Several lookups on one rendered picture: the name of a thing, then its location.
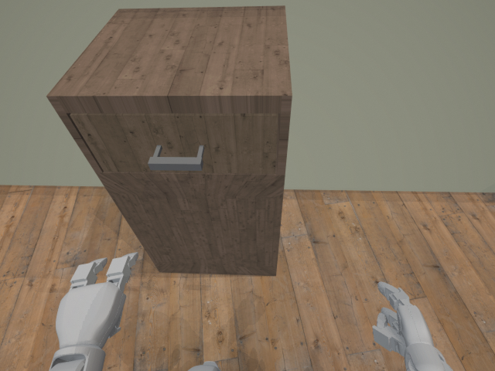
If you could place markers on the robot left forearm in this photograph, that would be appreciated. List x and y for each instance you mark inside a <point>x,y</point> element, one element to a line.
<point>78,357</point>

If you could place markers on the robot right forearm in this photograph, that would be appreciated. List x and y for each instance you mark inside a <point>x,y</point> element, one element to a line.
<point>424,357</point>

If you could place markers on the cabinet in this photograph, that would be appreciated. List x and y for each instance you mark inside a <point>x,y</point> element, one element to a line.
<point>207,60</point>

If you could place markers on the handle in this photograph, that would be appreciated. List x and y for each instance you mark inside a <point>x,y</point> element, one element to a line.
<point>176,163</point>

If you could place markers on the left robot shin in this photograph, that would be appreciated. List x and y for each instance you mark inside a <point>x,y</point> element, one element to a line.
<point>211,363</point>

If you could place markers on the left robot hand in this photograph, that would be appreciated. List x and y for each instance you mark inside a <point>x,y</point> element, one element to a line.
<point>91,313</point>

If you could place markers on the right robot hand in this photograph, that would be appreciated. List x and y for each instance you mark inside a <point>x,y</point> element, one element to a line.
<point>407,326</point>

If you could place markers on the drawer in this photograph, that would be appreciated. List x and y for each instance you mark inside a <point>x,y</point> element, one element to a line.
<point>233,143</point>

